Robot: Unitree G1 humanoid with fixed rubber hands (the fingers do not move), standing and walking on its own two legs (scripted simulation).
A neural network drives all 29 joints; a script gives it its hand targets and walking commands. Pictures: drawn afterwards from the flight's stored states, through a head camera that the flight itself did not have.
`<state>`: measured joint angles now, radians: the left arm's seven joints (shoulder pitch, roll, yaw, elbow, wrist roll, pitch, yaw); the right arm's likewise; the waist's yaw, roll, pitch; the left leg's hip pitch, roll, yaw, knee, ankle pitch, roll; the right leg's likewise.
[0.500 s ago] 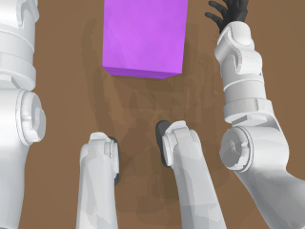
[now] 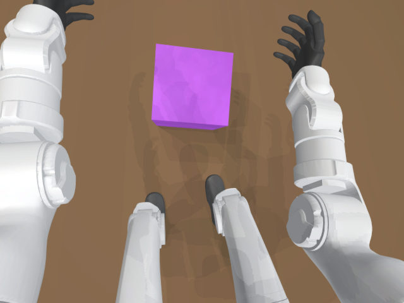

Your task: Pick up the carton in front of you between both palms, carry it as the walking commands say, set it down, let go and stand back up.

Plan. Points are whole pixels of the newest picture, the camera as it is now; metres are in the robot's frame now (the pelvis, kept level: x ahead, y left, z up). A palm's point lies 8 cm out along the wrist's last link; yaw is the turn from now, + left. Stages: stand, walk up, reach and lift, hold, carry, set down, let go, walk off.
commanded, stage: let go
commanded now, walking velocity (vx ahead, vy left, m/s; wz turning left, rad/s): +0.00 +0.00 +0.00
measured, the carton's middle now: (189, 94) +0.52 -0.06 -0.50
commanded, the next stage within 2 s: stand in 1.44 s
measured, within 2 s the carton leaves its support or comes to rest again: neither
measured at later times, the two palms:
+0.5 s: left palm (8, 123) +0.42 +0.19 +0.00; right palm (382, 137) +0.36 -0.25 +0.01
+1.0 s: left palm out of the picture +0.28 +0.22 +0.08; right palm out of the picture +0.26 -0.24 +0.09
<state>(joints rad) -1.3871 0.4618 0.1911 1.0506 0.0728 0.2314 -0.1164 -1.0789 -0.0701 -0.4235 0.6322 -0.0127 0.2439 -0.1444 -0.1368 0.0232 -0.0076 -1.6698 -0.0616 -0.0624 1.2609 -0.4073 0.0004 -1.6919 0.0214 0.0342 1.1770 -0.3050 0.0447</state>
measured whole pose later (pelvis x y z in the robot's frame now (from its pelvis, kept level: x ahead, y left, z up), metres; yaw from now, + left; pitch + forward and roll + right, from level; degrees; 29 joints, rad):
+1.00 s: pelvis +0.10 -0.01 +0.15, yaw +0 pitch +2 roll -1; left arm 0.18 0.21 0.06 0.48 0.01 0.04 -0.04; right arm 0.23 -0.22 -0.03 0.43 0.02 0.05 0.07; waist -0.02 0.00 0.04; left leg -0.19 -0.02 -0.05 0.45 -0.30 0.00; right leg -0.25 0.02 0.06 0.44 -0.23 0.01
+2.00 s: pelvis +0.11 -0.02 +0.15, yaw +1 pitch +0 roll +0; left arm 0.17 0.33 0.04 0.79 0.03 0.00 0.02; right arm 0.18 -0.35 -0.03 0.78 -0.04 0.01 -0.03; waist 0.01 0.04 0.02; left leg -0.13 -0.01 -0.08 0.48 -0.34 -0.02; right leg -0.20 0.03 0.03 0.50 -0.29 -0.02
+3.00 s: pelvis +0.08 -0.02 +0.16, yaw +1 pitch -2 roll +0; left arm 0.13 0.37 0.01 1.01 0.01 -0.01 0.01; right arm 0.15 -0.39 0.01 0.98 -0.02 -0.01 -0.02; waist 0.01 0.02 0.03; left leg -0.08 -0.01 -0.08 0.36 -0.24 -0.01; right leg -0.15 0.02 0.03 0.38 -0.19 -0.01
